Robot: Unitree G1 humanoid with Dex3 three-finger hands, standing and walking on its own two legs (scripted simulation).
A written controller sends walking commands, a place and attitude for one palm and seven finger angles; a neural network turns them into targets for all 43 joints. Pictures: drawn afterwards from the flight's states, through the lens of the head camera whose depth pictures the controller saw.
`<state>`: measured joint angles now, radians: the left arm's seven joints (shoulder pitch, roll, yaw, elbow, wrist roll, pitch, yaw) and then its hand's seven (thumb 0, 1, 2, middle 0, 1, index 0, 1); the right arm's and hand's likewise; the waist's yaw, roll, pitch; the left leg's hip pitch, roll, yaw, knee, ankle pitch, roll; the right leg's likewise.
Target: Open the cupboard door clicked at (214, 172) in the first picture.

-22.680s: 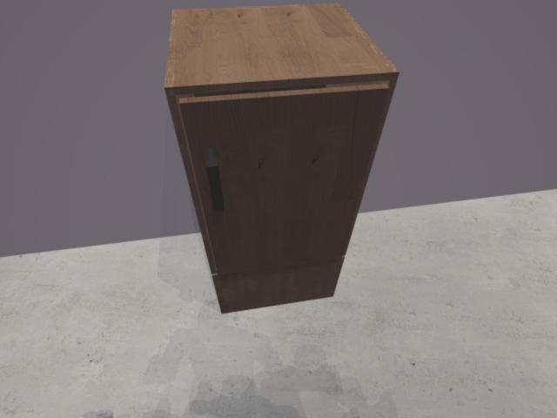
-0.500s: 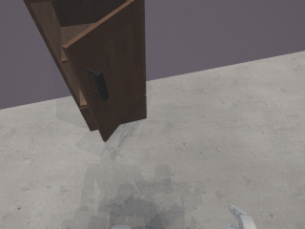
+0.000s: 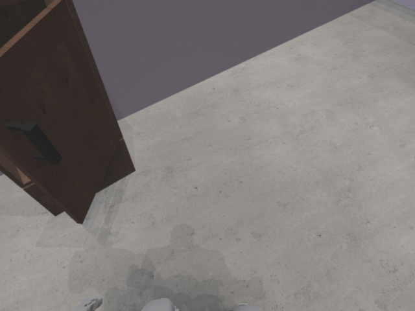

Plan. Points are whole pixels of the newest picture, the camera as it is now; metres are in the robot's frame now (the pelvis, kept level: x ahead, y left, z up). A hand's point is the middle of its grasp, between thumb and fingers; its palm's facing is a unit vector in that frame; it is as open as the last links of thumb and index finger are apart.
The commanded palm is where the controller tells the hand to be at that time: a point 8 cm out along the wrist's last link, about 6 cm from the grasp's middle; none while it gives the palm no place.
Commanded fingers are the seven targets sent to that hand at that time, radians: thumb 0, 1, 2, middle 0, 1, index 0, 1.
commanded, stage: walk to a spot facing it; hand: left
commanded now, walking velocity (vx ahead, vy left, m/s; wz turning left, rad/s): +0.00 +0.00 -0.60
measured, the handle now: (35, 143) +0.45 +0.43 -0.01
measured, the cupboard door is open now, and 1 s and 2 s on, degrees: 44 44 44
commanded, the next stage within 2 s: turn to face it in 1.94 s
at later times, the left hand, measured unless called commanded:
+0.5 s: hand (147, 292) +0.17 +0.14 -0.14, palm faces -0.28 -0.93 -0.25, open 7.4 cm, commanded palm none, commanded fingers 0.00 0.90 0.90 -0.20 -0.30 -0.20 -0.30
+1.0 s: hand (215, 195) +0.40 +0.00 -0.14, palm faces -0.61 -0.77 -0.19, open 7.4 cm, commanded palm none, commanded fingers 0.00 0.90 0.90 -0.20 -0.30 -0.20 -0.30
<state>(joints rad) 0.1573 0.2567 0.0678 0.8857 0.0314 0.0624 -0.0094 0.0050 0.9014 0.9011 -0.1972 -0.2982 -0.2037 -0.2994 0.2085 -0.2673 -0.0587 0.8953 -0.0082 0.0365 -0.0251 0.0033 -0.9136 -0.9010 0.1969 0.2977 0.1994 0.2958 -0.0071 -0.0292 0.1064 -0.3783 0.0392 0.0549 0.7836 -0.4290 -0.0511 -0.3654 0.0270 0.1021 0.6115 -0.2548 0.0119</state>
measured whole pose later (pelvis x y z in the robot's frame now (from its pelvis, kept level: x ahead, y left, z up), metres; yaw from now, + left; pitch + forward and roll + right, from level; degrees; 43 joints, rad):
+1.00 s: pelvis +0.18 -0.09 +0.02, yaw -37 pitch +1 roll +0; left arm 0.10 0.24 0.08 0.93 0.04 0.03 -0.07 0.01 0.91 0.90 -0.19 -0.30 -0.20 -0.30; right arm 0.40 -0.19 -0.03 1.01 -0.04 -0.05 -0.01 0.00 -0.91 -0.90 0.20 0.30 0.20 0.30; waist -0.03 0.00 0.06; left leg -0.08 0.11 0.22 0.37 -0.29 -0.04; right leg -0.55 -0.08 -0.09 0.75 -0.22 0.00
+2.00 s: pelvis +0.47 -0.43 +0.02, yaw -44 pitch +1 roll +0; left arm 0.27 0.17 0.06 1.07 0.03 -0.08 0.00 0.00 0.93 0.90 -0.20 -0.30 -0.20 -0.30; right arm 0.26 -0.17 -0.06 1.07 -0.02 -0.02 0.02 0.00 -0.92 -0.90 0.19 0.30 0.20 0.30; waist -0.01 -0.01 0.02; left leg -0.49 0.11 0.11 0.87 -0.31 -0.03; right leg -0.15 -0.03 -0.16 0.39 -0.25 -0.04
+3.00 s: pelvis +0.59 -0.57 +0.00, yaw -11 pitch +1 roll +0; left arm 0.18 0.26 0.07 0.91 0.02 0.06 0.00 0.01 0.90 0.90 -0.20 -0.30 -0.20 -0.30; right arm 0.12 -0.25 -0.05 0.88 -0.03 0.03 0.01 0.00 -0.91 -0.90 0.20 0.30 0.20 0.30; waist 0.01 -0.02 0.10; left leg -0.34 0.01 0.00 0.59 -0.26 -0.01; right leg -0.46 -0.08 -0.04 1.05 -0.50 0.08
